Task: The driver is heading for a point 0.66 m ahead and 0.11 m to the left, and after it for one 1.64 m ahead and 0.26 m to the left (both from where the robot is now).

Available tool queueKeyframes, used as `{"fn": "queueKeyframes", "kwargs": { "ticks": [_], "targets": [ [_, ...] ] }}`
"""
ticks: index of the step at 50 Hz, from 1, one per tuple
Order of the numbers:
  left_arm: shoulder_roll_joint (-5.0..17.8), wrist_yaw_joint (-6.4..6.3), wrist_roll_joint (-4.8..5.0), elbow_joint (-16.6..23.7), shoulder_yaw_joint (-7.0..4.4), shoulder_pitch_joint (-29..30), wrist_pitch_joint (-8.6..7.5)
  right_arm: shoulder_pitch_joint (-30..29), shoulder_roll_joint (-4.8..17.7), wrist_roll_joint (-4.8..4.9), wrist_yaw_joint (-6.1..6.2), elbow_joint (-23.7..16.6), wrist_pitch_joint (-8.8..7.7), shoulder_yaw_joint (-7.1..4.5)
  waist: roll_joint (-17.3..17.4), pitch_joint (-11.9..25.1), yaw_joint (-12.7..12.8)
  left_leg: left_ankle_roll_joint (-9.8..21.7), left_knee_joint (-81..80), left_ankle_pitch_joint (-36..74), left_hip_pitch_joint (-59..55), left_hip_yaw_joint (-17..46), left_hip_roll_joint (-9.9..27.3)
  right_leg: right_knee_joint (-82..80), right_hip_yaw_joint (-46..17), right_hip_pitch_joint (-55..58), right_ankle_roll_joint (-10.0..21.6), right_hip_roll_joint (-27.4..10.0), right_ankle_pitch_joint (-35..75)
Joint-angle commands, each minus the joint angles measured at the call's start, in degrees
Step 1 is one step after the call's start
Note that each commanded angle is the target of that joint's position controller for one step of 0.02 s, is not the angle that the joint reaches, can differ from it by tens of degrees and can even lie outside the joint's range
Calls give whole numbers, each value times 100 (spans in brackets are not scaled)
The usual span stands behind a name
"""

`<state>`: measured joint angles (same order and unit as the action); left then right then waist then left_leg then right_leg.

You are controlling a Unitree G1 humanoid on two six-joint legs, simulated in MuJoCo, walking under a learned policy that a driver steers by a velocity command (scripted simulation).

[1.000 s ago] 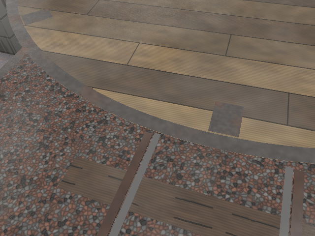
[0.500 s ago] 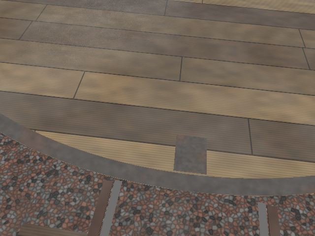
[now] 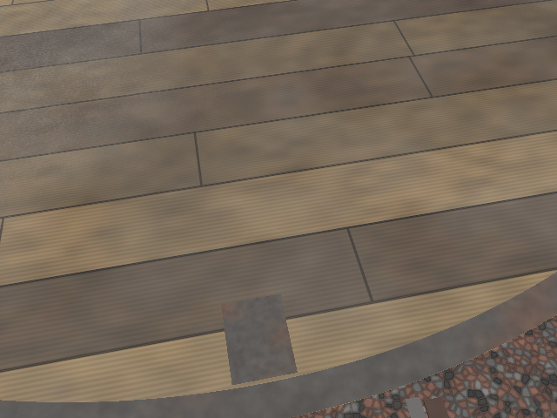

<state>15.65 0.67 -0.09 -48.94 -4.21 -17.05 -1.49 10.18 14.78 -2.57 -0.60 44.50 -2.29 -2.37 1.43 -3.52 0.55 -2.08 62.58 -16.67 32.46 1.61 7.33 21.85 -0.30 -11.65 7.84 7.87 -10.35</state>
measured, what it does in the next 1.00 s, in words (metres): walks ahead: left foot, then right foot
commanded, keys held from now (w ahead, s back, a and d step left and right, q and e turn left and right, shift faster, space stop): w+e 0.16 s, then w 0.06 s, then w+q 0.52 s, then q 0.26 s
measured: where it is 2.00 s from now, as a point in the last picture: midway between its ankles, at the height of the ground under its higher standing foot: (284, 369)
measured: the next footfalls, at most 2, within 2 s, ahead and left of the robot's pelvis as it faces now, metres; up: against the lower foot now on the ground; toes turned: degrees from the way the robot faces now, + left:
left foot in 0.32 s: +0.36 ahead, +0.12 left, +0.00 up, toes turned -8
right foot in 0.82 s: +0.61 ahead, -0.08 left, +0.00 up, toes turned +7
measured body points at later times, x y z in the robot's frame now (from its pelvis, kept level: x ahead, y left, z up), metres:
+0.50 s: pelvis +0.28 +0.05 +0.00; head +0.31 +0.07 +0.45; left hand +0.41 +0.31 -0.13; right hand +0.32 -0.23 -0.12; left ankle +0.32 +0.12 -0.74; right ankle +0.23 -0.07 -0.66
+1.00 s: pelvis +0.51 +0.00 +0.00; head +0.55 -0.02 +0.45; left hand +0.61 +0.28 -0.10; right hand +0.62 -0.28 -0.14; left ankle +0.44 +0.10 -0.66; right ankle +0.57 -0.09 -0.74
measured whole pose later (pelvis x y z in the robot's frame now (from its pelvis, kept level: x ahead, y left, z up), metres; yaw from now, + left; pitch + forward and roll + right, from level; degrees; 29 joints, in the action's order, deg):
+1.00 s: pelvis +0.51 +0.00 +0.00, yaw +11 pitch +1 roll +1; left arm 13.7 -1.3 -1.3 -41.9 -0.9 -9.2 -3.3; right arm 16.0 18.1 -1.1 -0.7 46.2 1.3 -5.3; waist 2.5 -3.9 -1.7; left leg 0.1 64.7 -24.6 26.8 1.5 -2.8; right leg 25.7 4.7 -16.9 2.2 -0.8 -9.5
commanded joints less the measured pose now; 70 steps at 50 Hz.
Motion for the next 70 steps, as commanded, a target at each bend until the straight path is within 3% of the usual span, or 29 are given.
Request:
{"fn": "queueKeyframes", "kwargs": {
  "ticks": [1, 10, 13, 15, 16, 17, 18, 19, 20, 22, 27, 35, 38, 40, 41, 42, 43, 44, 45, 46, 48, 56, 62, 64, 65, 66, 67, 69, 70],
  "targets": [
    [850, -15, 6, 330, -191, -161, -162, 110, 409, -17, -19, -289, 90, -97, -309, 235, -82, -140, -544, 547, 326, -147, -39, -1063, -1502, 149, 805, -1424, 1462],
    [899, -96, -63, 205, -191, -960, -152, -1369, 433, 81, -97, -811, -44, 4, -531, 119, 477, -12, -2622, 1491, 423, -137, -471, -579, -1819, 1137, 531, -1510, 2152],
    [933, -145, -84, 190, -162, -773, -208, -823, 554, 80, -86, -667, -112, -36, -641, 169, 188, 321, -3150, 1193, -686, -224, -625, -362, -1775, 1086, 249, -1678, 2758],
    [978, -120, -106, 137, -150, -676, -245, 374, 782, 71, 21, -269, -178, -165, -403, 694, -384, 615, -3618, 890, -2130, -404, -894, 1117, -1297, 1088, 39, -1319, 3919],
    [756, -100, -109, 226, -74, -704, -268, 1245, 1069, 0, 94, -140, -226, -243, -41, 1334, -734, 907, -3712, 268, -3326, 527, -63, 2584, -1005, 434, -80, -1028, 2874],
    [328, -61, 70, 329, -3, -1408, -271, 1710, 1764, -63, 100, -38, -197, -423, 1415, 1957, -485, 1768, -4244, -287, -4710, 3431, 1358, 4599, -428, -1340, -406, 36, -408],
    [589, -68, -147, 258, 2, -1302, -275, 1316, 1371, 132, 12, 13, -114, -358, 990, 1529, -283, 1841, -4850, -680, -4404, 4472, 1372, 5012, -683, -2173, -332, -106, -1766],
    [672, -45, -208, 313, -12, -811, -261, 736, 974, 207, -30, -109, -86, -275, 379, 675, -118, 1788, -4815, -822, -3637, 3579, 1183, 5068, -597, -2392, -332, -531, -1242],
    [660, -14, -232, 408, 18, -352, -281, 498, 705, 193, -65, -133, -99, -207, -4, 399, -133, 1679, -4872, -218, -3112, 2907, 877, 4776, -506, -2316, -361, -741, -886],
    [554, 33, -300, 512, 60, -173, -218, 524, 569, 203, -55, 19, -146, -146, 244, 232, 39, 1465, -4986, 982, -2606, 2076, 346, 4208, -380, -2036, -500, -995, -700],
    [375, 70, -285, 716, 181, 371, -107, 1054, 811, 272, -10, 303, -196, -243, 309, 236, -5, 1677, -5214, 1835, -2378, 1613, 91, 3302, -87, -2148, -907, -1091, -440],
    [294, 66, -147, 1248, 306, 1950, -172, 1717, 887, 211, 25, 452, -114, -337, 294, 170, -506, 1424, -4826, 2314, -2683, 1686, -47, 1458, -17, -2013, -1063, -887, 656],
    [427, 14, -125, 1247, 268, 1709, -251, 1526, 978, 169, 79, 365, -71, -385, 355, 208, -294, 1191, -4290, 2865, -2641, 1909, -20, 945, -119, -1289, -912, -736, 314],
    [602, -100, -168, 980, 187, 802, -370, 1321, 997, 241, 85, 308, -62, -406, 150, 553, 141, 864, -3165, 3561, -2392, 1739, -455, 199, -104, 66, -709, -633, 625],
    [959, -188, -270, 911, 90, 101, -453, 1271, 802, 332, 63, 173, -103, -361, -250, 1174, 423, 660, -1964, 2745, -1836, 1439, -777, 134, -828, 1269, -443, -1530, 738],
    [1489, -252, -340, 967, -30, -289, -379, 1852, 210, 494, 116, -4, -87, -231, -1369, 2016, 291, 466, -399, -829, -504, 602, -1460, 336, -2511, 2783, 105, -3292, 2270],
    [1356, -228, -171, 930, -63, -230, -240, 2058, 666, 331, 192, 29, 13, -309, -1461, 2211, 155, 469, 433, -1946, -38, 299, -1396, 227, -3493, 2476, 597, -3639, 2897],
    [811, -206, -121, 1005, 63, 60, -204, 1854, 789, 200, 203, 160, 114, -354, -678, 1489, 26, 449, 774, -1618, 51, 392, -1082, 184, -2768, 1796, 552, -3312, 2974],
    [448, -197, -108, 1023, 169, 335, -208, 1518, 720, 159, 143, 140, 163, -355, -443, 991, -18, 383, 684, -1302, 25, 310, -939, 70, -1944, 1238, 405, -2958, 3301],
    [313, -205, -127, 1021, 218, 489, -207, 1350, 628, 147, 86, 89, 224, -354, -614, 765, -96, 308, 531, -1085, -59, 254, -802, -74, -1366, 866, 254, -2679, 3515],
    [393, -218, -115, 948, 192, 511, -226, 1284, 536, 98, -26, 42, 376, -345, -966, 642, -195, 183, 479, -755, -303, 115, -793, -253, -739, 417, 206, -2382, 3781],
    [638, -216, -122, 824, 63, 476, -137, 308, 356, 124, -232, -485, 563, -197, -958, 639, -170, 131, -1094, 205, -627, -225, -614, -454, 330, 71, 282, -2394, 2864],
    [1005, -155, -105, 745, -102, 197, 69, -189, 519, 152, -233, -828, 544, -197, -1041, 587, 62, 384, -2516, -257, -1315, -562, -749, 146, 450, 229, 68, -2626, 1804],
    [984, -164, -95, 661, -125, 29, 171, 127, 610, 76, -168, -740, 423, -231, -484, 704, -117, 553, -3706, 472, -2177, -398, -847, 1085, 759, -69, -346, -2384, 924],
    [718, -137, -152, 722, -67, -286, 220, 411, 1147, 12, -76, -725, 331, -352, 875, 876, -134, 801, -4362, 1500, -2882, 1137, 276, 2515, 1173, -868, -718, -1890, -554],
    [405, -181, -130, 1106, 47, -82, 306, 515, 1842, 127, -55, -848, 347, -520, 1687, 790, -206, 1804, -4492, 3112, -3045, 3055, 1598, 3501, 953, -2289, -1023, -834, -2951],
    [676, -210, -181, 1055, -13, 207, 407, 1031, 1591, 243, -32, -677, 366, -516, 683, 970, -506, 2151, -4163, 3991, -3215, 2561, 1442, 4306, 178, -2327, -1051, -991, -2807],
    [589, -214, -57, 1030, 7, 357, 384, 342, 1151, 215, 59, -697, 444, -378, 573, 503, -164, 1831, -4390, 2809, -2552, 1787, 696, 4178, -139, -2314, -1037, -1129, -1850],
    [678, -207, -110, 1011, -34, 363, 360, -57, 986, 239, 95, -787, 466, -325, 675, 444, -23, 1588, -4424, 2471, -2399, 1554, 368, 3939, -134, -2178, -1022, -1138, -1521]
  ]
}}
